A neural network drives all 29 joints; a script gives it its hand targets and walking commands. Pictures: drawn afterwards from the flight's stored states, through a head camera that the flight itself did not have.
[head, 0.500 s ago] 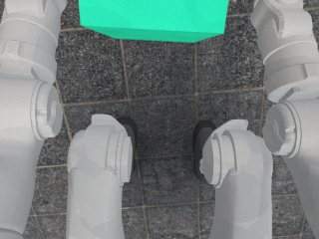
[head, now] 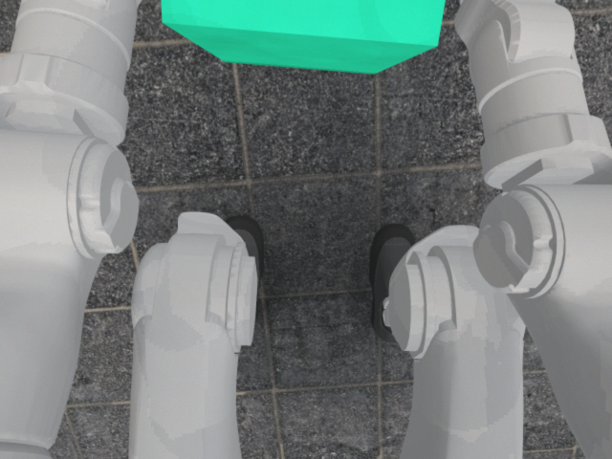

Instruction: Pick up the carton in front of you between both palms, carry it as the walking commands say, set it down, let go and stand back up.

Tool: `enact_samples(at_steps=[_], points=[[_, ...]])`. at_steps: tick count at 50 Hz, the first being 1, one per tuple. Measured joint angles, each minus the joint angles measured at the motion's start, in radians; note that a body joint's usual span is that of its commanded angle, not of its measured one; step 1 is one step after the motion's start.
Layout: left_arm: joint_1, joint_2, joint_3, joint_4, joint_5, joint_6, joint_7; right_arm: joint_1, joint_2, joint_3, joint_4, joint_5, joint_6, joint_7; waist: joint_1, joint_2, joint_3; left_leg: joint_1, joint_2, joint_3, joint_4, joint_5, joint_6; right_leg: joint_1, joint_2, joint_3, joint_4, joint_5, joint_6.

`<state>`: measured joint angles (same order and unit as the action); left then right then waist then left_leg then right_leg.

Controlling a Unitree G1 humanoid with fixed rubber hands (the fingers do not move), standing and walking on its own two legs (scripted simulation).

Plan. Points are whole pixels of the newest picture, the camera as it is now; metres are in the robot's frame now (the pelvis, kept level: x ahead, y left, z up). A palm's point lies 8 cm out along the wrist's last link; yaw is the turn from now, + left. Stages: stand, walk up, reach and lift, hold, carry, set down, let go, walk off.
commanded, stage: reach and lift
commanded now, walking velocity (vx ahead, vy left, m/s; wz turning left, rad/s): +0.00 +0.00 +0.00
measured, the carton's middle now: out of the picture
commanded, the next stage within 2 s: none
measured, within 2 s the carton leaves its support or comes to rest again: leaves its support in 0.22 s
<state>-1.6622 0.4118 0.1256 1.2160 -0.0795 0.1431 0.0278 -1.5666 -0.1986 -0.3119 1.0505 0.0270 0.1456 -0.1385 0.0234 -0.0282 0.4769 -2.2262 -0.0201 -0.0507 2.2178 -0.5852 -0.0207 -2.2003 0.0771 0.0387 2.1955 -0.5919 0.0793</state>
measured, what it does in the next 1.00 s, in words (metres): rises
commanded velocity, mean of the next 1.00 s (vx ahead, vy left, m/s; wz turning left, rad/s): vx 0.00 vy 0.00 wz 0.00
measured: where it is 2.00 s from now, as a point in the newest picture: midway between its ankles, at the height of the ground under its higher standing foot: (316, 298)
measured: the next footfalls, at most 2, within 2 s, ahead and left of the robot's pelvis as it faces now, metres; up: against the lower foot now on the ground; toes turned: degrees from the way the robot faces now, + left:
none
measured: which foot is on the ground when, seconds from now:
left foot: down 0.00-1.00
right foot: down 0.00-1.00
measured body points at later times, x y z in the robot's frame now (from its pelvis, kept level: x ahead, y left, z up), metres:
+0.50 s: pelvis +0.00 -0.01 +0.05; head +0.30 +0.03 +0.39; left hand +0.54 +0.20 -0.03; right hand +0.55 -0.10 -0.03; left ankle +0.11 +0.13 -0.34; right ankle +0.12 -0.14 -0.34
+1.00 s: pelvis +0.01 -0.01 +0.17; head +0.26 +0.03 +0.54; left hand +0.50 +0.19 +0.11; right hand +0.51 -0.11 +0.11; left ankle +0.11 +0.13 -0.34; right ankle +0.12 -0.14 -0.34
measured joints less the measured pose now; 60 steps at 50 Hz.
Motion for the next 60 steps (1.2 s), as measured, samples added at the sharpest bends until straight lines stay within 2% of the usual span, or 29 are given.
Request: enact_samples(at_steps=[3, 7, 10, 13, 17, 20, 28, 33, 38, 47, 60], points=[[0.041, -0.012, 0.044, -0.060, 0.024, 0.030, -0.026, 0.024, 0.005, -0.027, -0.040, -0.025, 0.033, 0.029, 0.001, 0.000, -0.013, -0.008, 0.002, 0.005, 0.017, -0.009, 0.004, -0.009, 0.005, 0.005, 0.017, -0.009, 0.004], [0.096, -0.040, 0.046, -0.133, 0.024, 0.065, -0.029, 0.060, 0.001, -0.025, -0.077, -0.013, 0.064, 0.015, 0.009, -0.012, -0.046, -0.018, 0.005, 0.008, 0.028, -0.024, 0.005, -0.022, 0.012, 0.009, 0.029, -0.022, 0.006], [0.150, -0.059, 0.024, -0.200, 0.007, 0.094, 0.000, 0.101, 0.006, 0.000, -0.116, 0.025, 0.082, -0.016, 0.010, -0.018, -0.085, -0.028, 0.002, 0.008, 0.025, -0.031, 0.003, -0.033, 0.019, 0.014, 0.027, -0.027, 0.010], [0.216, -0.091, 0.018, -0.284, -0.004, 0.128, 0.087, 0.163, 0.031, 0.022, -0.189, 0.051, 0.103, -0.050, 0.005, -0.021, -0.142, -0.036, -0.014, 0.000, 0.009, -0.029, -0.007, -0.040, 0.032, 0.022, 0.013, -0.028, 0.015], [0.302, -0.128, 0.061, -0.389, 0.023, 0.176, 0.076, 0.265, 0.071, 0.009, -0.302, 0.039, 0.138, -0.052, 0.002, -0.017, -0.236, -0.022, -0.052, -0.024, -0.039, -0.016, -0.035, -0.021, 0.048, 0.034, -0.030, -0.024, 0.028], [0.355, -0.173, 0.123, -0.405, 0.075, 0.199, 0.057, 0.328, 0.115, -0.040, -0.326, -0.010, 0.156, -0.039, -0.001, -0.012, -0.350, -0.014, -0.069, -0.035, -0.094, 0.004, -0.046, -0.009, 0.048, 0.037, -0.083, -0.017, 0.033], [0.399, -0.264, 0.308, -0.331, 0.293, 0.228, -0.005, 0.367, 0.209, -0.237, -0.278, -0.240, 0.202, 0.035, -0.010, -0.001, -0.535, 0.062, -0.084, -0.049, -0.287, 0.077, -0.049, 0.068, 0.037, 0.037, -0.268, 0.049, 0.011], [0.416, -0.294, 0.349, -0.354, 0.349, 0.233, -0.020, 0.383, 0.227, -0.271, -0.308, -0.288, 0.217, 0.058, -0.014, 0.002, -0.563, 0.108, -0.085, -0.053, -0.382, 0.116, -0.047, 0.112, 0.041, 0.044, -0.361, 0.088, 0.009], [0.453, -0.320, 0.349, -0.421, 0.350, 0.251, -0.020, 0.416, 0.237, -0.255, -0.364, -0.283, 0.236, 0.065, -0.015, 0.003, -0.579, 0.150, -0.086, -0.053, -0.446, 0.133, -0.047, 0.152, 0.044, 0.053, -0.423, 0.106, 0.012], [0.599, -0.366, 0.305, -0.534, 0.306, 0.287, -0.009, 0.556, 0.260, -0.192, -0.452, -0.245, 0.264, 0.067, -0.018, 0.004, -0.637, 0.286, -0.086, -0.058, -0.552, 0.119, -0.043, 0.287, 0.038, 0.060, -0.527, 0.092, 0.005], [0.832, -0.434, 0.284, -0.547, 0.302, 0.251, 0.000, 0.781, 0.298, -0.145, -0.441, -0.231, 0.226, 0.071, -0.020, 0.008, -0.706, 0.626, -0.077, -0.068, -0.780, 0.115, -0.031, 0.625, 0.027, 0.071, -0.756, 0.092, -0.016]])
